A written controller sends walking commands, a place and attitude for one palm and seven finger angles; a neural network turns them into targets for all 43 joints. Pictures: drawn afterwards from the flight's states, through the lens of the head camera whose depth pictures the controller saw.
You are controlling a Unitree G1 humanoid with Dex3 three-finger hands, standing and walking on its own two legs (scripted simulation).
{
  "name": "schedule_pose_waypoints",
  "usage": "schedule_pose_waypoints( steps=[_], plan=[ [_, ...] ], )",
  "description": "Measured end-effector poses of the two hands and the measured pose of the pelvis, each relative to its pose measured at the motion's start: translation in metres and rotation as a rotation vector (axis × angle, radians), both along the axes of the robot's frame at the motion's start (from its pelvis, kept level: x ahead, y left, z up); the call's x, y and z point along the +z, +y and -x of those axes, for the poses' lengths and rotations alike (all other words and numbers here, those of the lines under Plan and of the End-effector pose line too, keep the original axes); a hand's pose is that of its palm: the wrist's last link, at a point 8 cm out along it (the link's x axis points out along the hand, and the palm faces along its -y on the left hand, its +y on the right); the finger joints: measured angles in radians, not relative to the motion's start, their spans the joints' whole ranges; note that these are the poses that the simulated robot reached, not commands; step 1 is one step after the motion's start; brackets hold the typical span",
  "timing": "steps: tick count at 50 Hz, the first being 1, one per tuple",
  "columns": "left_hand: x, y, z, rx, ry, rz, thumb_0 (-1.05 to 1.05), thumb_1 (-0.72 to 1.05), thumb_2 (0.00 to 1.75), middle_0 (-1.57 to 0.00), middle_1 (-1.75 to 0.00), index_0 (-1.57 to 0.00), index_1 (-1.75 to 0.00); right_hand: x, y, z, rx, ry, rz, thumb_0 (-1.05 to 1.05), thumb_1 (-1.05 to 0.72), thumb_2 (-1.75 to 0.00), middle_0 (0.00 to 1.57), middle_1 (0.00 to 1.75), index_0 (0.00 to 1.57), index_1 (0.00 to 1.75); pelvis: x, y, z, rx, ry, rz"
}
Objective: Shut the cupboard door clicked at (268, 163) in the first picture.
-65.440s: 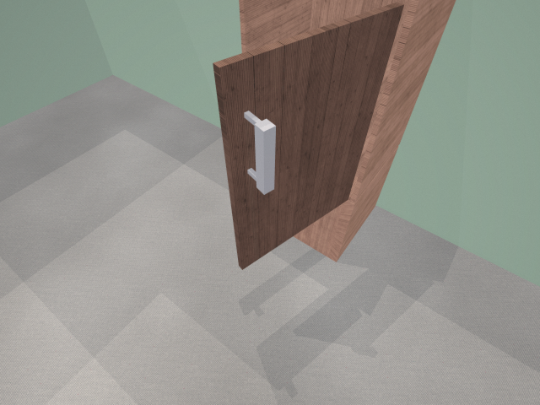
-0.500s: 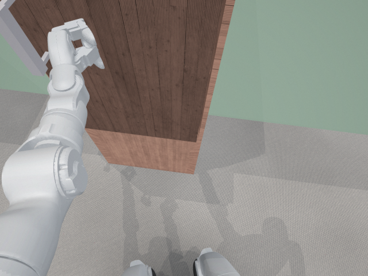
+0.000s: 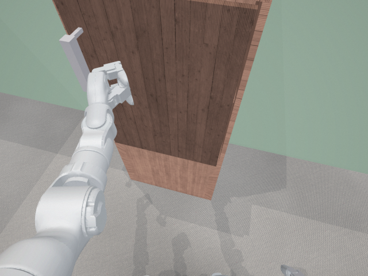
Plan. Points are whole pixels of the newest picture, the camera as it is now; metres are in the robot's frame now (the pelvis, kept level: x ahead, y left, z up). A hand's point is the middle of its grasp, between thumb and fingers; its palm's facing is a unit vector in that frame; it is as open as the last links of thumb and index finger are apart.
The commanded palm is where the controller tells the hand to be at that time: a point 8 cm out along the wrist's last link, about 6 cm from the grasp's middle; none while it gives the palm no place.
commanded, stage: draw the hand back to the body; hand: left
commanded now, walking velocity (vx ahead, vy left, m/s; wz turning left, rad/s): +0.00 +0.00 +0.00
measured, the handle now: (84, 61) +0.62 +0.23 +0.11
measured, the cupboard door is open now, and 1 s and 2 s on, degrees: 0 0 0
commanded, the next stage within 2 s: step back with the hand held close in 1.48 s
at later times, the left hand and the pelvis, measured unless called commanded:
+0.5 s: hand (71, 141) +0.34 +0.18 +0.16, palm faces +0.14 -0.98 -0.15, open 3.0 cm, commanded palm +0.29 +0.23 +0.17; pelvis -0.01 +0.00 +0.02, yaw +0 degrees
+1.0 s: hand out of the picture +0.22 +0.26 +0.18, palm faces +0.43 -0.83 -0.35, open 5.3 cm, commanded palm +0.16 +0.30 +0.20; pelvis +0.00 +0.01 +0.04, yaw +1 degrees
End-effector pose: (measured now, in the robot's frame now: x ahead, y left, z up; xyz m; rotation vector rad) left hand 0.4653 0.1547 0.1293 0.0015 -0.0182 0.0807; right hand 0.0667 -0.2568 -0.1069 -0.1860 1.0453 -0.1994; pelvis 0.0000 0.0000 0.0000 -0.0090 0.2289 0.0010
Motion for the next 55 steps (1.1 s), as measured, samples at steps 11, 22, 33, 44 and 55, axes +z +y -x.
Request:
schedule_pose_waypoints(
  steps=[11,22,33,44,55],
  plan=[
    [0.007,0.049,0.066,0.025,-0.018,-0.015,0.01,0.90,0.90,-1.30,-1.50,-1.29,-1.50,0.006,0.005,0.005,-0.034,-0.023,-0.038,0.01,-0.91,-0.90,0.20,0.30,0.20,0.30,0.012,-0.003,-0.002,-0.013,-0.093,-0.001],
    [0.027,0.070,0.138,0.007,-0.040,-0.053,0.01,0.90,0.90,-1.26,-1.46,-1.26,-1.46,0.032,0.011,-0.053,0.040,-0.239,-0.008,0.02,-0.91,-0.90,0.20,0.30,0.20,0.30,0.019,0.000,0.009,0.008,-0.194,-0.005],
    [0.042,0.097,0.207,0.171,-0.077,-0.243,0.01,0.89,0.90,-1.03,-1.21,-1.03,-1.21,0.068,0.038,-0.106,0.119,-0.382,-0.026,0.01,-0.91,-0.90,0.20,0.30,0.20,0.30,0.033,0.003,0.010,0.006,-0.270,-0.010],
    [0.060,0.130,0.265,0.304,-0.088,-0.339,0.01,0.89,0.90,-0.74,-0.89,-0.74,-0.89,0.063,0.053,-0.113,0.169,-0.350,-0.048,0.01,-0.90,-0.90,0.20,0.30,0.20,0.30,0.037,0.006,0.000,0.014,-0.294,-0.010],
    [0.079,0.152,0.313,0.402,-0.081,-0.458,0.01,0.89,0.90,-0.44,-0.56,-0.44,-0.56,0.059,0.050,-0.115,0.156,-0.352,-0.046,0.02,-0.90,-0.90,0.20,0.30,0.20,0.30,0.037,0.007,-0.008,0.013,-0.292,-0.008]
  ],
)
